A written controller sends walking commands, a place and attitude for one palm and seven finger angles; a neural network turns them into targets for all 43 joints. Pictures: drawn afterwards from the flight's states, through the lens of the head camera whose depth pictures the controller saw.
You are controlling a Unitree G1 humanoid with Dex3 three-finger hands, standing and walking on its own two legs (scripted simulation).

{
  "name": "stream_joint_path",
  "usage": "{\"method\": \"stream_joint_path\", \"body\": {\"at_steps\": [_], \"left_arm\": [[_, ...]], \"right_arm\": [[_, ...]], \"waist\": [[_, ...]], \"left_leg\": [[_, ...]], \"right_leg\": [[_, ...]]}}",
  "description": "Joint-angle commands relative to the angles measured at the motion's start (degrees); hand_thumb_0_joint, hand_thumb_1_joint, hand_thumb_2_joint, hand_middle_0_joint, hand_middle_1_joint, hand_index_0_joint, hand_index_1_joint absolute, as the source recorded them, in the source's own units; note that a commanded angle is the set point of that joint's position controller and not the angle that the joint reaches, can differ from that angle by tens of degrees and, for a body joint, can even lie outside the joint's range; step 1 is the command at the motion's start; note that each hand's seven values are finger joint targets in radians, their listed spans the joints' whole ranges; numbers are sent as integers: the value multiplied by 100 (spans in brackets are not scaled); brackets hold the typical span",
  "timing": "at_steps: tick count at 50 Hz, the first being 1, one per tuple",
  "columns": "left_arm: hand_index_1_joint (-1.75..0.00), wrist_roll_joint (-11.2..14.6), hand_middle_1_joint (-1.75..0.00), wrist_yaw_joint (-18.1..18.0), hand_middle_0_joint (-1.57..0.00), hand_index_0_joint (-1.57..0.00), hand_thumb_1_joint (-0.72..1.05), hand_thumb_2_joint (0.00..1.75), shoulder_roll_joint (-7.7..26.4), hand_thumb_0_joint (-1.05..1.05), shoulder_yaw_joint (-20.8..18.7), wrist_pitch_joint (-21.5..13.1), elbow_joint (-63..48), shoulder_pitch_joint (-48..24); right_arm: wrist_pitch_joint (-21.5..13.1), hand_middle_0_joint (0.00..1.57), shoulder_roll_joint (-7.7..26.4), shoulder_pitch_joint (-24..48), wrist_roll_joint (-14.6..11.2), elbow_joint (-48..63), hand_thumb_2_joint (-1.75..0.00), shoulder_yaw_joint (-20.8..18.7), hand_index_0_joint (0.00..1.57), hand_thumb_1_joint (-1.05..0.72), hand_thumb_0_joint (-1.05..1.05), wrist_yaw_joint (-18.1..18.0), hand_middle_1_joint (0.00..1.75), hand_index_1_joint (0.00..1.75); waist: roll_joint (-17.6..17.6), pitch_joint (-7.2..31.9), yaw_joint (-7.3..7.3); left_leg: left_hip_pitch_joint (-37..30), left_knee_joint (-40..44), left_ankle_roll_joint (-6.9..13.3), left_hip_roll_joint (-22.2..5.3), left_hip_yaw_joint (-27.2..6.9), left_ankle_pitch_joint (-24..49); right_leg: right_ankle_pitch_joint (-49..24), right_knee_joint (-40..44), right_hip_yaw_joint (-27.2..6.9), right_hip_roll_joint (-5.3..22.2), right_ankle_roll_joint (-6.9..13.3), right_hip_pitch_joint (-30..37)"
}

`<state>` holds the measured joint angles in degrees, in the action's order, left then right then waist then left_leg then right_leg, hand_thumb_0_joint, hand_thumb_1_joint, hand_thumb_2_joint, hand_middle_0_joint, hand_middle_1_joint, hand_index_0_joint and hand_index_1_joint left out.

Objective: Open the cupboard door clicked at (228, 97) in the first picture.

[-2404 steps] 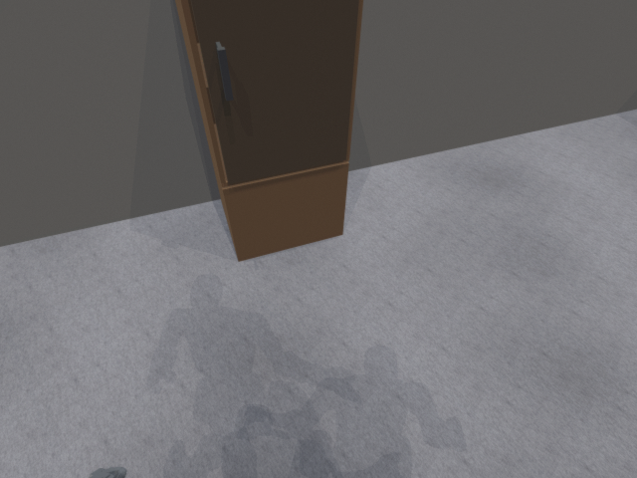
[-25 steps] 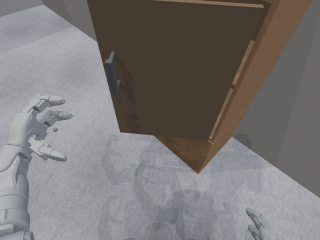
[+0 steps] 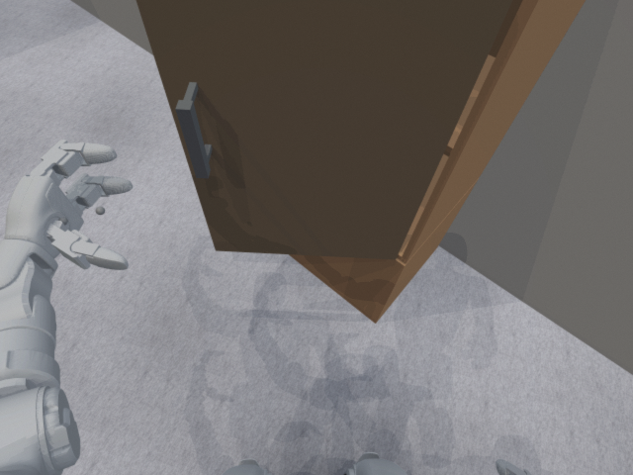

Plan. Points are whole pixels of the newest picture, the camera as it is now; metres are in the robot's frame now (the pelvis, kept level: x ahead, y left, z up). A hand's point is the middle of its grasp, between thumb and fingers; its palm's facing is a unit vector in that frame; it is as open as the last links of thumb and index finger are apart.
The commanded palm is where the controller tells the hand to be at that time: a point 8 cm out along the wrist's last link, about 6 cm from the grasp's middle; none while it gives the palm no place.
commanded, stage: move the hooked fingers beside the handle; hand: left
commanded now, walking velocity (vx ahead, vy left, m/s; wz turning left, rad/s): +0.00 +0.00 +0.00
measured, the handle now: (197, 132) +0.56 +0.17 +0.07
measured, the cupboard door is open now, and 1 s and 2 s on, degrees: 39 39 39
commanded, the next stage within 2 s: slide the fingers in behind the handle in 1.64 s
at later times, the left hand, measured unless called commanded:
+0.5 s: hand (129, 171) +0.47 +0.24 +0.09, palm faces -0.04 -1.00 -0.01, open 14.0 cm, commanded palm +0.45 +0.29 +0.08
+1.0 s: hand (141, 147) +0.53 +0.24 +0.08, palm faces -0.05 -1.00 +0.00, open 14.0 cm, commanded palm +0.50 +0.29 +0.08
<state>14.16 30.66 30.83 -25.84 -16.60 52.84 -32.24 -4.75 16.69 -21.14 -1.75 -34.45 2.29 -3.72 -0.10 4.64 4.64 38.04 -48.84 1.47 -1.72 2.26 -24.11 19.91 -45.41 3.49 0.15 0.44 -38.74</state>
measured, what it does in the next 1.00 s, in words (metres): stands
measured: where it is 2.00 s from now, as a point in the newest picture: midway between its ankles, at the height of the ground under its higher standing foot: outside the picture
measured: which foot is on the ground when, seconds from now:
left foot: down 0.00-1.00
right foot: down 0.00-1.00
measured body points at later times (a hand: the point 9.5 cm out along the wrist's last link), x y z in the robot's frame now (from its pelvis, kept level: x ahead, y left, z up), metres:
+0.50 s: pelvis +0.00 +0.00 -0.01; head +0.10 +0.02 +0.43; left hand +0.46 +0.29 +0.09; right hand +0.03 -0.27 -0.11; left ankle -0.01 +0.10 -0.70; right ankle +0.02 -0.12 -0.70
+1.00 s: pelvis +0.00 +0.00 -0.02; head +0.15 +0.03 +0.41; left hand +0.52 +0.30 +0.08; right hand -0.04 -0.27 -0.11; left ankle -0.01 +0.10 -0.70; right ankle +0.02 -0.12 -0.70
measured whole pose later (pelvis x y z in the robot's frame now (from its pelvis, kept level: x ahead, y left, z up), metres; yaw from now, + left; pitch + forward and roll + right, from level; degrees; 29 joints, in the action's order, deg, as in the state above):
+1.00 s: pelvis +0.00 +0.00 -0.02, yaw -2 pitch +22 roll -3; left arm 5.4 27.5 43.3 -30.1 -16.9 71.0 -54.6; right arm 4.6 17.0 -26.7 0.3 -33.4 3.5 -1.9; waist -0.6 4.4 12.0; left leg 50.6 -54.4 1.7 -3.6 2.5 -26.2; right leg 20.1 -48.5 3.1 -1.6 0.3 -50.7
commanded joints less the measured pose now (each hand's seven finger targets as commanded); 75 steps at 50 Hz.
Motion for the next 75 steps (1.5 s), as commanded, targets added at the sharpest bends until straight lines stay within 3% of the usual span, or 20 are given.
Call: {"method": "stream_joint_path", "body": {"at_steps": [1,6,12,16,18,22,25,29,31,36,37,47,55,57,61,64,67,70,72,75], "left_arm": [[-120,92,-120,-61,-30,-30,-50,30,1593,0,-204,-422,-1261,-2157],[-120,8,-120,-234,-30,-30,-50,30,1602,0,-217,-393,-770,-2449],[-120,-184,-120,-353,-30,-30,-50,30,1541,0,-21,-578,-723,-3118],[-120,-254,-120,-407,-30,-30,-50,30,1879,0,-214,-575,-136,-3461],[-120,-408,-120,-408,-30,-30,-50,30,1882,0,-60,-574,-17,-3705],[-120,-420,-120,-419,-30,-30,-50,30,2189,0,-270,-677,25,-4003],[-120,-444,-120,-418,-30,-30,-50,30,1960,0,-88,-639,207,-4143],[-120,-553,-120,-454,-30,-30,-50,30,2336,0,-220,-481,653,-4365],[-120,-652,-120,-489,-30,-30,-50,30,2695,0,-415,-518,543,-4455],[-120,-713,-120,-481,-30,-30,-50,30,2698,0,-237,-527,703,-5106],[-120,-764,-120,-470,-30,-30,-50,30,2994,0,-431,-532,742,-5121],[-120,-756,-120,-291,-30,-30,-50,30,3159,0,-613,-442,507,-4597],[-120,-562,-120,-390,-30,-30,-50,30,2441,0,-393,-472,63,-4177],[-120,-566,-120,-418,-30,-30,-50,30,2417,0,-362,-474,-174,-4228],[-120,-494,-120,-556,-30,-30,-50,30,1988,0,-195,-468,-315,-3895],[-120,-479,-120,-650,-30,-30,-50,30,1923,0,-216,-457,-195,-3735],[-120,-534,-120,-702,-30,-30,-50,30,1884,0,-168,-508,-221,-3706],[-120,-552,-120,-741,-30,-30,-50,30,1850,0,-96,-524,136,-3931],[-120,-588,-120,-744,-30,-30,-50,30,2018,0,-164,-642,-13,-4269],[-120,-623,-120,-701,-30,-30,-50,30,2003,0,-69,-677,273,-4384]], "right_arm": [[-105,20,971,-425,-4,574,-90,-405,20,-90,0,-16,30,30],[39,20,988,-524,9,472,-90,-394,20,-90,0,7,30,30],[172,20,962,-621,38,395,-90,-387,20,-90,0,34,30,30],[259,20,1015,-671,50,329,-90,-348,20,-90,0,12,30,30],[300,20,1001,-684,56,340,-90,-310,20,-90,0,17,30,30],[379,20,1058,-865,93,284,-90,-331,20,-90,0,25,30,30],[429,20,1038,-919,106,240,-90,-333,20,-90,0,58,30,30],[529,20,1101,-1037,104,234,-90,-293,20,-90,0,45,30,30],[565,20,1121,-1116,126,288,-90,-293,20,-90,0,32,30,30],[611,20,1135,-1267,148,228,-90,-247,20,-90,0,31,30,30],[633,20,1171,-1336,166,208,-90,-256,20,-90,0,29,30,30],[875,20,1168,-1512,194,389,-90,-297,20,-90,0,117,30,30],[967,20,1103,-1484,202,301,-90,-385,20,-90,0,206,30,30],[979,20,1076,-1448,202,294,-90,-381,20,-90,0,218,30,30],[975,20,1025,-1363,195,370,-90,-399,20,-90,0,251,30,30],[984,20,1010,-1291,179,376,-90,-411,20,-90,0,266,30,30],[984,20,981,-1191,164,409,-90,-392,20,-90,0,267,30,30],[969,20,1001,-1117,152,404,-90,-362,20,-90,0,237,30,30],[941,20,1006,-1105,166,386,-90,-341,20,-90,0,203,30,30],[887,20,997,-1032,148,349,-90,-303,20,-90,0,173,30,30]], "waist": [[-700,2242,-67],[-393,1963,40],[-720,2231,162],[-412,2001,231],[-757,2037,284],[-716,2469,295],[-834,2407,399],[-476,2169,496],[-725,2416,428],[-829,2413,722],[-957,2667,661],[-1037,3014,526],[-1195,2977,503],[-1502,3042,458],[-1319,2831,417],[-914,2696,404],[-1206,2634,345],[-648,2254,484],[-958,2519,454],[-733,2360,554]], "left_leg": [[-1270,559,-57,52,-373,2478],[-1052,548,-43,33,-380,2271],[-1345,448,-80,2,-428,2448],[-784,419,-8,38,-381,1808],[-777,422,-30,47,-402,1760],[-921,282,-40,18,-457,2110],[-912,222,-32,12,-431,2075],[-293,198,43,34,-377,1631],[-294,144,49,58,-361,1755],[-274,16,79,26,-379,1759],[-358,-14,58,10,-393,1841],[-567,-58,45,-26,-376,2494],[-1400,-63,-43,-118,-503,3372],[-1663,-72,-101,-142,-538,3770],[-1739,-47,-125,-153,-563,4044],[-1507,1,-110,-139,-531,3787],[-1543,14,-139,-114,-506,3785],[-1026,59,-37,-58,-438,2871],[-1177,38,-64,-39,-471,2955],[-835,17,-19,-4,-424,2377]], "right_leg": [[-1774,267,-163,-158,132,973],[-1651,296,-137,-178,110,818],[-1599,235,-145,-186,98,560],[-1387,223,-194,-181,99,641],[-1305,183,-197,-166,101,508],[-1511,88,-205,-198,102,537],[-1475,106,-205,-207,82,349],[-1352,152,-278,-204,42,486],[-1467,77,-305,-211,86,604],[-1432,88,-320,-247,55,346],[-1455,62,-331,-254,53,377],[-2002,-46,-243,-324,67,515],[-2063,30,-91,-370,68,89],[-2154,1,-75,-368,89,10],[-2202,8,-25,-379,105,-5],[-2226,38,-38,-364,65,183],[-2203,4,-54,-340,90,162],[-1956,61,-94,-330,58,230],[-1992,-1,-127,-311,83,266],[-1805,30,-167,-298,71,312]]}}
